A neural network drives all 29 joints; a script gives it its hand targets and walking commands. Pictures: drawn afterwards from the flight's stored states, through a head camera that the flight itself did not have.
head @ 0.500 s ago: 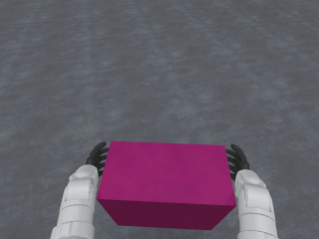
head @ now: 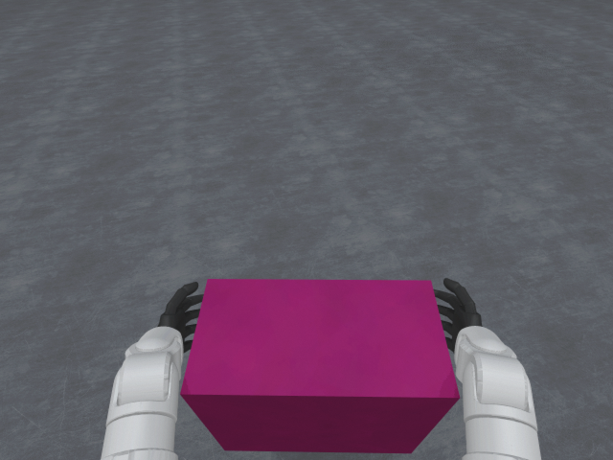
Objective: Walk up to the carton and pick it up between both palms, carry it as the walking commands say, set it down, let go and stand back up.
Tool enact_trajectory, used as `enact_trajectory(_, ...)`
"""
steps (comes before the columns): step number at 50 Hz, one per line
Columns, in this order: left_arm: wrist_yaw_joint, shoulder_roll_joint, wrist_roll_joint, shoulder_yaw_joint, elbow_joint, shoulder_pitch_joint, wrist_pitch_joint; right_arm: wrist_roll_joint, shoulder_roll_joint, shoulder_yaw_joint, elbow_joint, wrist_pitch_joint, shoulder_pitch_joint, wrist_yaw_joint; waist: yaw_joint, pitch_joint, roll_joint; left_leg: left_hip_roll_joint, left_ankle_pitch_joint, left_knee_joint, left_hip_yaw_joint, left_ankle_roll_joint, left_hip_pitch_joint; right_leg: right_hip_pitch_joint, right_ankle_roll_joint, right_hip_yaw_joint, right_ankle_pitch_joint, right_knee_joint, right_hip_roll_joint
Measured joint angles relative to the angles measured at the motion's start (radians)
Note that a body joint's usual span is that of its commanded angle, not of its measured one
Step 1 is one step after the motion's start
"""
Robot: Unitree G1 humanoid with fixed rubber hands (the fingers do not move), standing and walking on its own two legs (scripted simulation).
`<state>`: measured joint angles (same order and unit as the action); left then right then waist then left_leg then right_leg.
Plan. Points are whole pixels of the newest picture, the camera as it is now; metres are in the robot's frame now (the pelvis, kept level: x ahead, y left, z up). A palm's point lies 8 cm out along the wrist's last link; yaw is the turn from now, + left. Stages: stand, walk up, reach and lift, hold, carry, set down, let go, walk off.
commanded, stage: reach and lift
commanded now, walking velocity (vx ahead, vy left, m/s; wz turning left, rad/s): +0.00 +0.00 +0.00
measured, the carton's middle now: (318, 373) +0.26 -0.02 -0.04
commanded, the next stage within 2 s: hold in 1.20 s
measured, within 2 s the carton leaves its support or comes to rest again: neither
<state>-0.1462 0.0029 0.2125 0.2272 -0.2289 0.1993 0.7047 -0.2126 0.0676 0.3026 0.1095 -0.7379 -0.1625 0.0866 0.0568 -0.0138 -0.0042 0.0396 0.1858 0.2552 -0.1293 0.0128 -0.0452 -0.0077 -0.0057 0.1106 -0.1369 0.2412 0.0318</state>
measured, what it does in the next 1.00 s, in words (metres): stands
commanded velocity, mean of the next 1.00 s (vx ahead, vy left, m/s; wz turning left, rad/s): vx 0.00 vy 0.00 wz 0.00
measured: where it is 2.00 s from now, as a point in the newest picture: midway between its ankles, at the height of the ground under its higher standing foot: outside the picture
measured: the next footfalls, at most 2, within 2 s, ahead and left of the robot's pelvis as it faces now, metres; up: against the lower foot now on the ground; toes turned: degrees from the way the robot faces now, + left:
none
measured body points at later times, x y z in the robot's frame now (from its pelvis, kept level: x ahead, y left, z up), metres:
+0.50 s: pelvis +0.00 -0.01 +0.00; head -0.02 -0.01 +0.45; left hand +0.28 +0.19 +0.03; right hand +0.28 -0.20 +0.03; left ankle -0.02 +0.12 -0.75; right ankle +0.01 -0.13 -0.75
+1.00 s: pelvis -0.01 -0.01 +0.00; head -0.03 -0.01 +0.45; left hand +0.27 +0.19 +0.03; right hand +0.28 -0.20 +0.03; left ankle -0.02 +0.12 -0.75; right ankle +0.01 -0.13 -0.75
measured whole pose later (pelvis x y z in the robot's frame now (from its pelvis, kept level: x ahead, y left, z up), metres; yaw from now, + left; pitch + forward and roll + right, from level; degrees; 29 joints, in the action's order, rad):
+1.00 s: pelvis -0.01 -0.01 +0.00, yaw +0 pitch -6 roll +0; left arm -0.15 0.01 0.21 0.24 -0.14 0.16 0.72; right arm -0.21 0.06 0.27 0.10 -0.71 -0.16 0.09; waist -0.01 -0.04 -0.01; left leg 0.03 0.18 0.26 -0.13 0.00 -0.02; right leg 0.02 0.01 0.10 -0.13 0.25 0.04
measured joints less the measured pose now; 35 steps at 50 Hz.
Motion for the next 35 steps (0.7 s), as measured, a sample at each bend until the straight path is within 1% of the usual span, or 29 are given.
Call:
enact_trajectory(9, 0.001, 0.003, -0.006, -0.006, 0.073, -0.052, 0.009, 0.008, -0.002, -0.030, -0.034, 0.007, 0.031, 0.004, -0.023, -0.016, -0.007, -0.002, -0.002, -0.011, -0.003, -0.002, -0.003, -0.001, 0.003, -0.003, -0.002, -0.006, 0.001)
enact_trajectory(15, 0.002, 0.002, -0.011, -0.006, 0.101, -0.067, 0.008, 0.009, -0.003, -0.042, -0.047, 0.016, 0.040, 0.004, -0.037, -0.025, -0.012, -0.003, -0.002, -0.010, -0.006, -0.005, 0.003, 0.004, 0.006, -0.007, -0.001, -0.006, 0.003)
enact_trajectory(25, 0.002, 0.002, -0.012, -0.001, 0.113, -0.065, 0.008, 0.010, -0.005, -0.048, -0.043, 0.027, 0.032, 0.005, -0.056, -0.032, -0.015, -0.009, -0.001, -0.001, -0.006, -0.010, 0.014, 0.013, 0.011, -0.009, 0.000, 0.000, 0.009)
enact_trajectory(35, 0.002, 0.003, -0.009, 0.006, 0.105, -0.052, 0.011, 0.008, -0.006, -0.044, -0.027, 0.030, 0.019, 0.005, -0.065, -0.030, -0.012, -0.012, -0.004, 0.005, -0.007, -0.014, 0.022, 0.020, 0.014, -0.011, 0.004, 0.005, 0.012)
